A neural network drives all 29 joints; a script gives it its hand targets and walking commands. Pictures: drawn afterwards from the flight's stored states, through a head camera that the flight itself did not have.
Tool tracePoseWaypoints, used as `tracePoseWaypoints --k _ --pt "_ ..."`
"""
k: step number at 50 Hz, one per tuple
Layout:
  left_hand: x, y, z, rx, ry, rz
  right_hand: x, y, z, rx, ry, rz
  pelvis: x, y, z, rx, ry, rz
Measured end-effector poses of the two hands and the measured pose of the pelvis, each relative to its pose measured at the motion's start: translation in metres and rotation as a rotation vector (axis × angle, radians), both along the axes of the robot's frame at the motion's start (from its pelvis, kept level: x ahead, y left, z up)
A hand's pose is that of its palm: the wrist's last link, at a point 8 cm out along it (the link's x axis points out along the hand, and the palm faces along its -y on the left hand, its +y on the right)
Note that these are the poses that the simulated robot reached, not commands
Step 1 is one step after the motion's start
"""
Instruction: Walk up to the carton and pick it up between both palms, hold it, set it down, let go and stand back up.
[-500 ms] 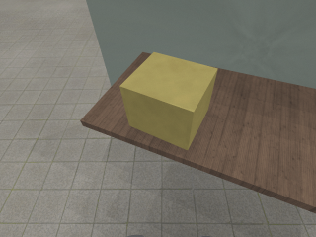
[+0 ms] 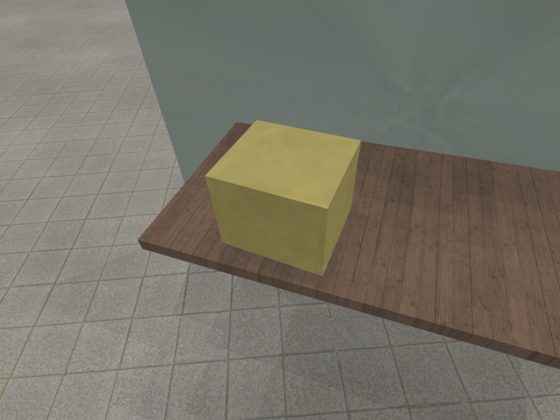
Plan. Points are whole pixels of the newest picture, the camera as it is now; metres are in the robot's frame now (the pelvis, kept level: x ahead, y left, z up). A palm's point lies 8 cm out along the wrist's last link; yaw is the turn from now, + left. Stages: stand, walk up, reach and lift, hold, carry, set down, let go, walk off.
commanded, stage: walk up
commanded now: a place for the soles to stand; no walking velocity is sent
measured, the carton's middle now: (287, 194) +0.56 +0.02 -0.01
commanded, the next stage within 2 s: none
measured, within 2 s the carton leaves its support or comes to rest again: neither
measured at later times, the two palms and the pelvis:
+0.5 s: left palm out of the picture +0.00 +0.34 -0.11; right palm out of the picture +0.07 -0.22 -0.14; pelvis +0.00 +0.07 -0.01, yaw -8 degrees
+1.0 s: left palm (41, 396) +0.20 +0.43 -0.11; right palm out of the picture -0.02 -0.04 -0.15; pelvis +0.01 +0.23 -0.02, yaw -22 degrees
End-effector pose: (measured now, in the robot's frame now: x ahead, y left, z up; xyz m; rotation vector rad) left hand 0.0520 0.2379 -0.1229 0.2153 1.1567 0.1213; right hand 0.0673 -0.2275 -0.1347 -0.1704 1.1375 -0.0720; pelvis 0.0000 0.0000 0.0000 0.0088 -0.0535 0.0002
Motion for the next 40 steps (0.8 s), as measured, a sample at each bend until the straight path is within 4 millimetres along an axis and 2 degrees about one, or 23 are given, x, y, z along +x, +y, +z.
tracePoseWaypoints --k 9,14,16,19,23,27,31,33,36,40 --pt "-0.026 0.002 -0.008 -0.011 0.088 -0.005 -0.059 -0.018 0.001 -0.059 0.146 -0.056 -0.006 0.002 0.003 -0.001 0.011 -0.019" --pt "-0.038 0.006 -0.009 0.004 0.137 -0.012 -0.079 -0.023 0.001 -0.077 0.214 -0.064 -0.006 0.004 0.003 -0.002 0.019 -0.031" --pt "-0.045 0.013 -0.006 0.045 0.143 -0.011 -0.074 -0.027 -0.001 -0.096 0.225 -0.034 -0.008 0.01 0.001 -0.005 0.025 -0.066" --pt "-0.061 0.038 0.002 0.128 0.197 -0.002 -0.053 -0.029 -0.003 -0.122 0.175 -0.021 -0.009 0.025 -0.001 -0.008 0.031 -0.101" --pt "-0.065 0.08 0.012 0.204 0.22 0.016 -0.016 -0.012 -0.005 -0.126 0.076 -0.011 -0.007 0.05 -0.006 -0.02 0.031 -0.122" --pt "-0.042 0.121 0.011 0.227 0.161 0.004 0.019 0.026 -0.009 -0.104 0.001 -0.013 -0.001 0.083 -0.013 -0.027 0.027 -0.145" --pt "-0.002 0.166 -0.003 0.217 0.076 -0.044 0.047 0.077 -0.01 -0.083 -0.072 -0.027 0.007 0.125 -0.026 -0.024 0.027 -0.176" --pt "0.023 0.189 -0.016 0.205 0.046 -0.091 0.054 0.102 -0.012 -0.079 -0.114 -0.055 0.01 0.149 -0.036 -0.013 0.021 -0.195" --pt "0.063 0.208 -0.023 0.193 0.001 -0.147 0.039 0.138 -0.009 -0.053 -0.117 -0.113 0.009 0.172 -0.036 -0.01 -0.005 -0.244" --pt "0.108 0.209 -0.008 0.162 -0.078 -0.224 -0.005 0.164 0.002 -0.043 -0.046 -0.223 0.008 0.192 -0.02 -0.036 0.006 -0.269"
